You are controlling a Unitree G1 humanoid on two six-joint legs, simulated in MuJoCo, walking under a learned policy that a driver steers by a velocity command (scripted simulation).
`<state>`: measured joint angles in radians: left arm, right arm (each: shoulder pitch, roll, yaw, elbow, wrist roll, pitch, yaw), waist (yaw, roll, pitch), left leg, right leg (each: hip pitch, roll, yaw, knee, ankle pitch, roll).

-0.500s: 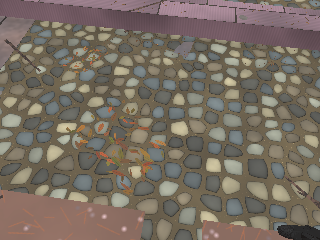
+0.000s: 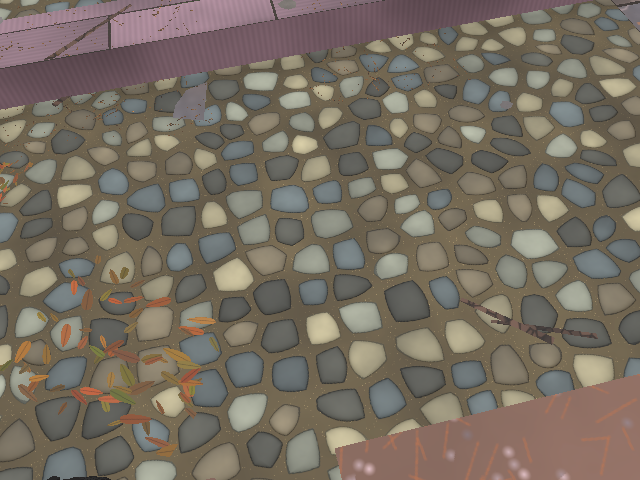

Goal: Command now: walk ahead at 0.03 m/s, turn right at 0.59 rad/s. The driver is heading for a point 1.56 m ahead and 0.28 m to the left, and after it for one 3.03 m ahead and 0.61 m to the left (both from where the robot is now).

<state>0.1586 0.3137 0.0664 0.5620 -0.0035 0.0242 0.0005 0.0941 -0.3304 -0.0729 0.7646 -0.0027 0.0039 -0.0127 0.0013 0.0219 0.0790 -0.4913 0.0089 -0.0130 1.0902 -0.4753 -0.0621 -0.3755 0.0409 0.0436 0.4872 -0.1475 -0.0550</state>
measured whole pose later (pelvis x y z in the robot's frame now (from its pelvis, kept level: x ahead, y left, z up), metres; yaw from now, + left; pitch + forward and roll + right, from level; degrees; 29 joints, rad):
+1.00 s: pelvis +0.01 +0.08 -0.01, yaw +15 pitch +1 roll -2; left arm 0.13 0.31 0.09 0.69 0.01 0.03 0.04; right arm 0.22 -0.30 -0.07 0.62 -0.02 0.03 0.01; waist -0.01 -0.04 0.05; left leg -0.34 -0.02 -0.01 0.64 -0.33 0.05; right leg -0.48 -0.05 -0.01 1.01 -0.53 0.06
